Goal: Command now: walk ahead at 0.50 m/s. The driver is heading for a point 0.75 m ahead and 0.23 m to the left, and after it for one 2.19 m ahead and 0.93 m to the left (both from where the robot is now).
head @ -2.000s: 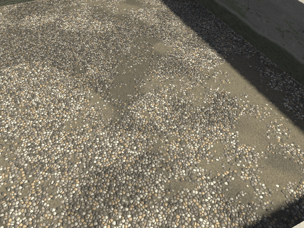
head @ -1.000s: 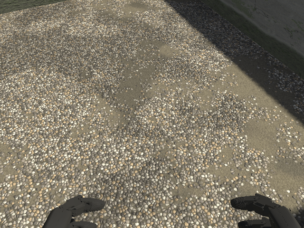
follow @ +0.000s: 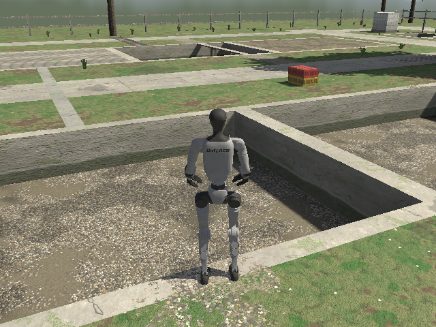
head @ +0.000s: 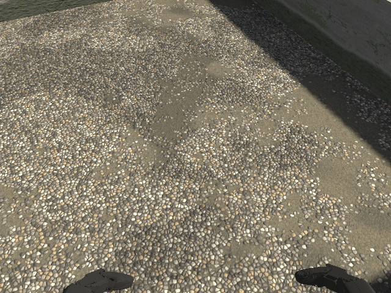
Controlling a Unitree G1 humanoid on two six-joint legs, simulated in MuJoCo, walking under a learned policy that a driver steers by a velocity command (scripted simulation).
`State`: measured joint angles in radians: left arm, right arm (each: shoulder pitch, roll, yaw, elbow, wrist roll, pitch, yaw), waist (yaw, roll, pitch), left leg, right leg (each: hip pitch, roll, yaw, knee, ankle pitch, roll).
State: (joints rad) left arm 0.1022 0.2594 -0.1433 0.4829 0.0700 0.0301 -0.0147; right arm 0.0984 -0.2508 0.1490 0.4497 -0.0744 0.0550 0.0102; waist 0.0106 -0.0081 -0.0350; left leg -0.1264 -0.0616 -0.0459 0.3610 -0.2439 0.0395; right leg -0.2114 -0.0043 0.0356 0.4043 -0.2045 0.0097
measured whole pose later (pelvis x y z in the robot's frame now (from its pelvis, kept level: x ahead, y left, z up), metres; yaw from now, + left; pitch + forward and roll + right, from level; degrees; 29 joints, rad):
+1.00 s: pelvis +0.00 +0.01 +0.00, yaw +0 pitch +0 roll +0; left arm 0.12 0.26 -0.14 0.50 0.07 0.03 -0.01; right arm 0.11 -0.24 0.15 0.48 -0.08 0.06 0.01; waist 0.01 -0.01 -0.03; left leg -0.10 -0.07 -0.06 0.31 -0.21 0.05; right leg -0.19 -0.01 0.05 0.36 -0.17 0.02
